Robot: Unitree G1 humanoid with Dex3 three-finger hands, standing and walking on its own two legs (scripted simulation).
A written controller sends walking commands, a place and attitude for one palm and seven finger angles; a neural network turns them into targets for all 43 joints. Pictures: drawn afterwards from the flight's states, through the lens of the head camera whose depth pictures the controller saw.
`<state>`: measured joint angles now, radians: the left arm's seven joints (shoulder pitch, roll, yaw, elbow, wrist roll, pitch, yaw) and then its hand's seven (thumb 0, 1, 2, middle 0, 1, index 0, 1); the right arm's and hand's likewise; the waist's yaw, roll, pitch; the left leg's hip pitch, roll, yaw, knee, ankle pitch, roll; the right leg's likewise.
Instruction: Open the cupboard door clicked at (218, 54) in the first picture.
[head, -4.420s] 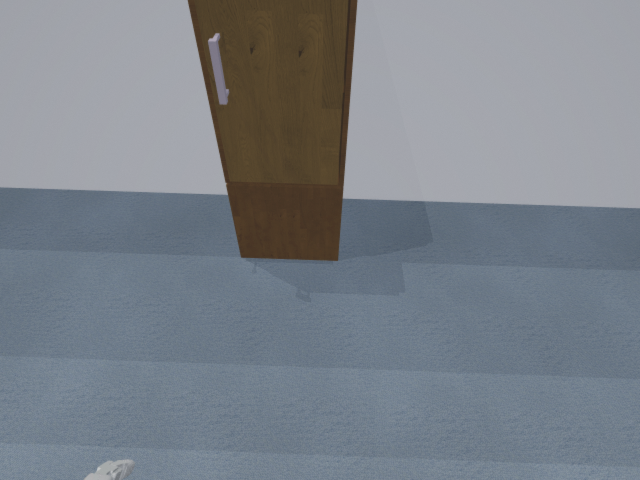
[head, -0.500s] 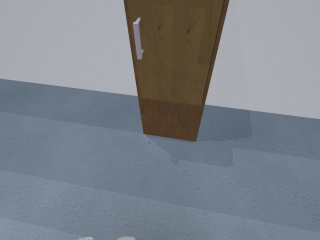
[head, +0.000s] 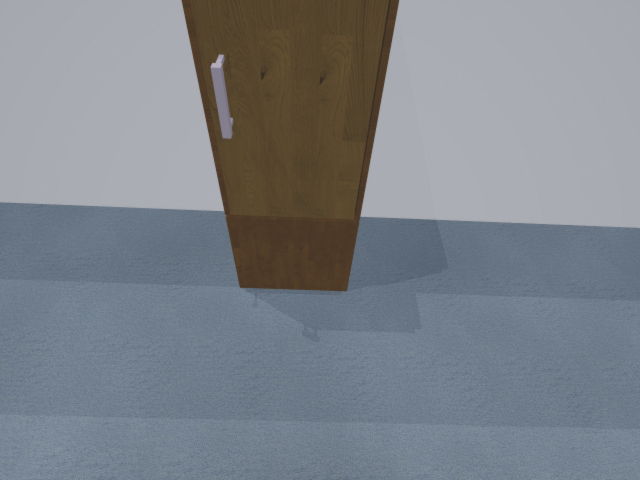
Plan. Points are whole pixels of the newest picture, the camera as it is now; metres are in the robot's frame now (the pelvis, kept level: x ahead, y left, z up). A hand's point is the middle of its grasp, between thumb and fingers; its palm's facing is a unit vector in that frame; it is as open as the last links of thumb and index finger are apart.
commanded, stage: take the last steps up to it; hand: left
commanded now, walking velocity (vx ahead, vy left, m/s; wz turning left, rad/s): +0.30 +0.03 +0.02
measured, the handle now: (224, 98) +0.82 +0.23 +0.03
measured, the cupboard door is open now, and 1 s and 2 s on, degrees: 0 0 0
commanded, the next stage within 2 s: come to a stop and stand still in 0.66 s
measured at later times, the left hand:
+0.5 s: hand out of the picture +0.08 +0.16 -0.18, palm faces +0.12 -0.98 -0.18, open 7.3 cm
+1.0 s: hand (207, 350) +0.35 +0.20 -0.17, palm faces +0.02 -0.97 -0.25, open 7.3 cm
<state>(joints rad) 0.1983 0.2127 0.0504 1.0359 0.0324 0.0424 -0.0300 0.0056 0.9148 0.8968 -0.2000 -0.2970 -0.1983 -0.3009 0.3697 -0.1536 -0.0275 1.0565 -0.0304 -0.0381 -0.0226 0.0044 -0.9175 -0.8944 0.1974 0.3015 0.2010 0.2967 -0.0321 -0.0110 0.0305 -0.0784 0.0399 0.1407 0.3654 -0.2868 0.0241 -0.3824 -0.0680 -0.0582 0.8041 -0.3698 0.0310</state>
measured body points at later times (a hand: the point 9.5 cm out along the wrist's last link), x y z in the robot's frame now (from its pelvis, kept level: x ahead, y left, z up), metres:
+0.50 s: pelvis +0.14 -0.01 -0.01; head +0.16 +0.00 +0.44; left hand +0.07 +0.22 -0.16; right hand +0.22 -0.24 -0.16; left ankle +0.23 +0.13 -0.72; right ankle +0.05 -0.14 -0.75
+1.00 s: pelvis +0.28 +0.01 -0.02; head +0.30 -0.01 +0.43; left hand +0.35 +0.25 -0.15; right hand +0.28 -0.20 -0.19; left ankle +0.25 +0.13 -0.74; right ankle +0.34 -0.08 -0.75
